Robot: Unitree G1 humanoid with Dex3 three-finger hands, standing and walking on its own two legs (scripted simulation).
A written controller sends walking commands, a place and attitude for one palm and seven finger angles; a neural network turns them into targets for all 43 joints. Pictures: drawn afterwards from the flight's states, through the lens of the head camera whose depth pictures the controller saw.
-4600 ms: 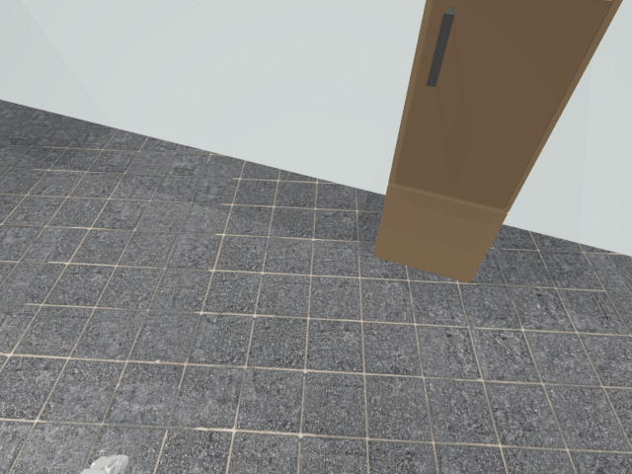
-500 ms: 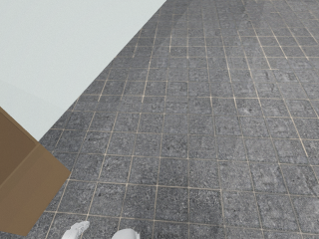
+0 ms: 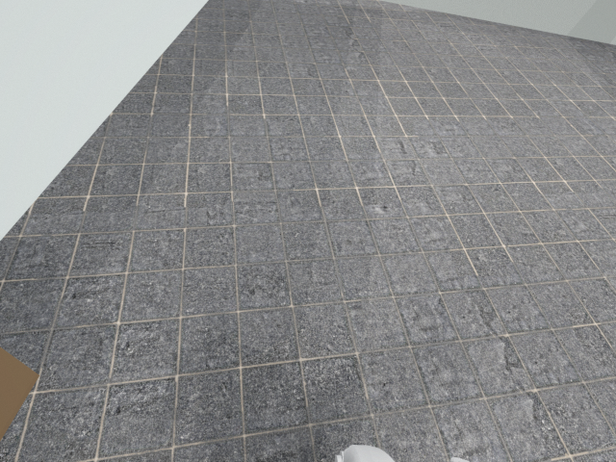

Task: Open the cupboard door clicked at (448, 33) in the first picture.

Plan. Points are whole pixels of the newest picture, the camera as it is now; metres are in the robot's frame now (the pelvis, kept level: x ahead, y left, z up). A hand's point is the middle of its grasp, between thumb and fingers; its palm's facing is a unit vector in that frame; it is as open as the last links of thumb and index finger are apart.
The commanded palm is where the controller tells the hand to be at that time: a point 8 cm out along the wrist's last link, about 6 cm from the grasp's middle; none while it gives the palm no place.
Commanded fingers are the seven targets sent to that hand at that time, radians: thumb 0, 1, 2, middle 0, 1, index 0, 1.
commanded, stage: walk to a spot facing it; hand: left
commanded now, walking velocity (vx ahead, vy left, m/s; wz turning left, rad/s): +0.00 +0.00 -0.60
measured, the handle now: out of the picture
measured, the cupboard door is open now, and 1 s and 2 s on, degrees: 0 0 0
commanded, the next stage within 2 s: turn to face it in 0.76 s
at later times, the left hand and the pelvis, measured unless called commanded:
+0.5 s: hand (236, 460) +0.15 +0.10 -0.15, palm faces -0.25 -0.94 -0.25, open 7.3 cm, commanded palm none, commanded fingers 0.00 0.90 0.90 -0.20 -0.30 -0.20 -0.30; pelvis +0.02 -0.07 +0.00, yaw -18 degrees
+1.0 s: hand (246, 380) +0.27 +0.11 -0.20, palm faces -0.36 -0.92 -0.14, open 7.3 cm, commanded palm none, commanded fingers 0.00 0.90 0.90 -0.20 -0.30 -0.20 -0.30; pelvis +0.21 -0.06 -0.01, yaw -26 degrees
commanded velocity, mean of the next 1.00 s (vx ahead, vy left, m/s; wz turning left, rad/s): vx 0.20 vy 0.00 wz -0.25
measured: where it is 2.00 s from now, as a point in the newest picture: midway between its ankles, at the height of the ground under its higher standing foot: outside the picture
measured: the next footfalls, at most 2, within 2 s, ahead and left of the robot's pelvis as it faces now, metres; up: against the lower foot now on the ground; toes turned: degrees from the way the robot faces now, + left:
right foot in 0.34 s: -0.01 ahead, -0.15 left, +0.00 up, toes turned -21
left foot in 0.84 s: +0.33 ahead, -0.04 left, +0.00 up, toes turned -16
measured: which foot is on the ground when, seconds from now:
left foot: down 0.00-0.34, up 0.36-0.82, down 0.84-1.00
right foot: up 0.00-0.32, down 0.34-0.84, up 0.86-1.00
